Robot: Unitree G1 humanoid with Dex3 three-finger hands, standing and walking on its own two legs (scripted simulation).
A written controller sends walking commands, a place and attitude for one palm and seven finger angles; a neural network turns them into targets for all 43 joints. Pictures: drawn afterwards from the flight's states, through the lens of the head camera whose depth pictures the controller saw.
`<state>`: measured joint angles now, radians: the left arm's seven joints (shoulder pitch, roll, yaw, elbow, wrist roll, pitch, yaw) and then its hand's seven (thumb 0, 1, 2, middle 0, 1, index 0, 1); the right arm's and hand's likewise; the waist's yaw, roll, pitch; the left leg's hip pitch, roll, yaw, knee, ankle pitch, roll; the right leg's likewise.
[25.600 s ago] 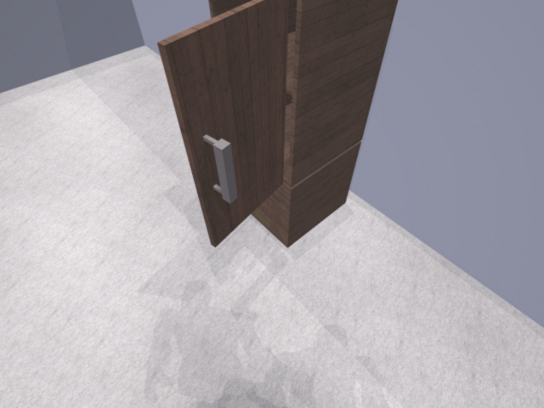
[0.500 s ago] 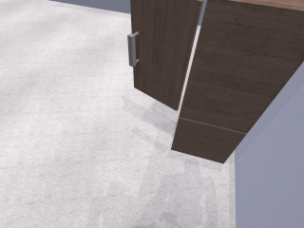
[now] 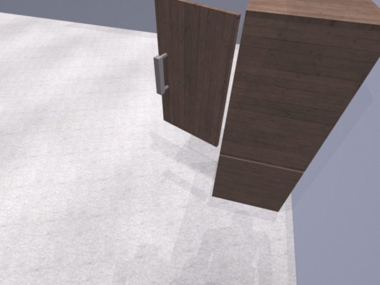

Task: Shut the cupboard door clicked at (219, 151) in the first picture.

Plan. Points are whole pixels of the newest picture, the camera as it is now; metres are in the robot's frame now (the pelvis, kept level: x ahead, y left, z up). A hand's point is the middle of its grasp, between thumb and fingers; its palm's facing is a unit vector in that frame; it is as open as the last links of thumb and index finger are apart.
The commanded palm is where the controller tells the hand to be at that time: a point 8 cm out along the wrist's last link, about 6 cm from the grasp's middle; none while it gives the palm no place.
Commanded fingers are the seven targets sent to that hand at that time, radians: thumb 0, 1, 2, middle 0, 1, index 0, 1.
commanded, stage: let the arm hang, fingers relaxed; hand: left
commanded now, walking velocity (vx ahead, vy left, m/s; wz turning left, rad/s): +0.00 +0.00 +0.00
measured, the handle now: (162, 74) +0.94 +0.16 -0.04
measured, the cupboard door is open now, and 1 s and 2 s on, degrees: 69 69 69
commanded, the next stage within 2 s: look to check the result in 0.04 s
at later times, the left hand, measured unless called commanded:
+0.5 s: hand out of the picture -0.02 +0.15 -0.18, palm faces +0.05 -0.98 -0.19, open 7.4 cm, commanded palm none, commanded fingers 0.00 0.90 0.90 -0.20 -0.30 -0.20 -0.30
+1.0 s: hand out of the picture +0.02 +0.17 -0.19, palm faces +0.15 -0.97 -0.20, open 7.4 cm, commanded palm none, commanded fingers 0.00 0.90 0.90 -0.20 -0.30 -0.20 -0.30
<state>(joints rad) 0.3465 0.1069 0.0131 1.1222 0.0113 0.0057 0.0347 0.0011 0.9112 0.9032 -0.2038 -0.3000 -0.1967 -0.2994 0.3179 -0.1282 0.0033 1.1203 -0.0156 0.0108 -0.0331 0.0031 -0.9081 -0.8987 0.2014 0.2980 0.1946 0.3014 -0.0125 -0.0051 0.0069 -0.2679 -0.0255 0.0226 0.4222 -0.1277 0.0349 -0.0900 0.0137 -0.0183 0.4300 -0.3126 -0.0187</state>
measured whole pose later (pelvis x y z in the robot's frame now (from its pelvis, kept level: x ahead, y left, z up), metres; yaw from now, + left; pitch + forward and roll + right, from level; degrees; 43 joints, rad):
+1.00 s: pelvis +0.03 -0.01 -0.02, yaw +6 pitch -2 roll -1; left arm 0.28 0.16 0.06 1.04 0.02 0.02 0.04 0.00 0.91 0.90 -0.21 -0.30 -0.20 -0.30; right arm 0.26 -0.16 -0.02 1.07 -0.02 0.06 -0.02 0.00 -0.91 -0.90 0.20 0.30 0.19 0.30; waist -0.02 0.00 0.09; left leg -0.36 0.00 0.03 0.75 -0.37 0.00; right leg -0.05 0.01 -0.12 0.53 -0.44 -0.04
